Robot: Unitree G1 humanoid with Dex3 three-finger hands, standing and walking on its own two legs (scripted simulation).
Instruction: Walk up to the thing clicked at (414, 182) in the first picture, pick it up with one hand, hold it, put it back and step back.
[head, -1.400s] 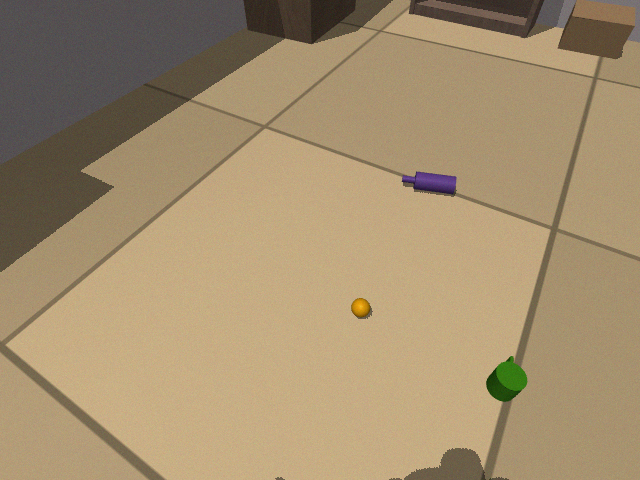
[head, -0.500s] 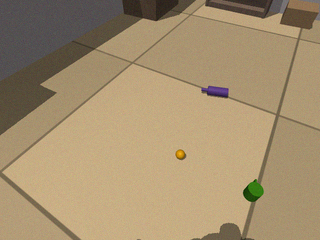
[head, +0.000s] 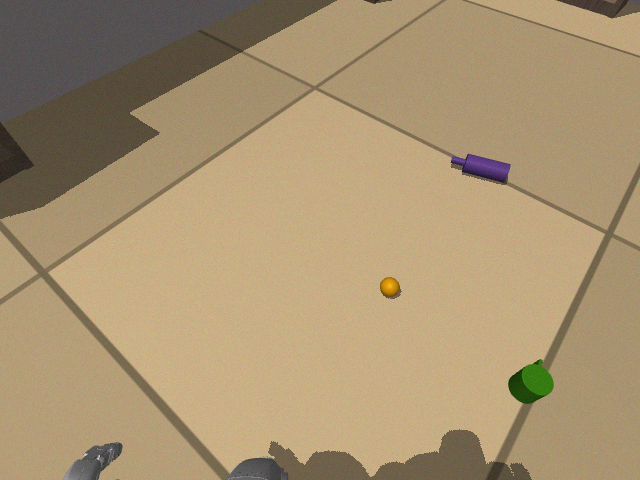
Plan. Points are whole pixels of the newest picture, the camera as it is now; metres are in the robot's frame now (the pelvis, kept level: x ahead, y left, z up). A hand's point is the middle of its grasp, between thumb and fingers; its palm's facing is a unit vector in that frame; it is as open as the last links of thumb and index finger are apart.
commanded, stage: walk up
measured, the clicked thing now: (478, 166) +1.37 -0.70 -0.73
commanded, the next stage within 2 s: stand in 1.64 s
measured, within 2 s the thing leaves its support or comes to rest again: neither
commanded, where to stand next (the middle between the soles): +0.05 +0.01 m, yaw +19 degrees
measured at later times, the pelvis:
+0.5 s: pelvis +0.01 +0.00 -0.03, yaw +13 degrees
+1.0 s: pelvis +0.00 -0.01 -0.01, yaw +20 degrees
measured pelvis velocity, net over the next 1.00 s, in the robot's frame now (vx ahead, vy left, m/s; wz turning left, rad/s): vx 0.00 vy -0.01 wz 0.35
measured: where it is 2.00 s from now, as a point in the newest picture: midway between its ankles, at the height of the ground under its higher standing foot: outside the picture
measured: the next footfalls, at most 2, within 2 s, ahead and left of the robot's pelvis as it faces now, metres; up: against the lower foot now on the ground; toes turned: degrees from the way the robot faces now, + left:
left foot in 0.14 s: +0.04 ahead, +0.16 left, +0.00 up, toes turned +6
right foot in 0.48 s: +0.09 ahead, -0.14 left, +0.00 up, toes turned +18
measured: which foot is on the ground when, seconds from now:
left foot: up 0.00-0.12, down 0.14-0.50, up 0.52-0.76, down 0.78-1.00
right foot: down 0.00-0.14, up 0.16-0.46, down 0.48-1.00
